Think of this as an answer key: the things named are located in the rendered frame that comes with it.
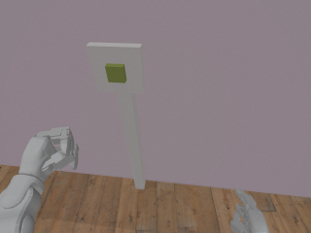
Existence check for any button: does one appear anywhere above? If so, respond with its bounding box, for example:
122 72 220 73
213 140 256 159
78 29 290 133
105 63 126 83

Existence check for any left robot forearm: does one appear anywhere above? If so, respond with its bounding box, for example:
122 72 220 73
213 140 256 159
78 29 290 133
0 174 46 233

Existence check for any right robot hand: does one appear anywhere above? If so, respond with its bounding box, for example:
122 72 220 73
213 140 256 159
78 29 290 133
230 188 270 233

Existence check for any panel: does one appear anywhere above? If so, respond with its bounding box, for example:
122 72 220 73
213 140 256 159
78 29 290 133
86 42 146 190

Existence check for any left robot hand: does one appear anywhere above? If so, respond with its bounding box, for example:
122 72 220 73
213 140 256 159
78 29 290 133
18 126 79 182

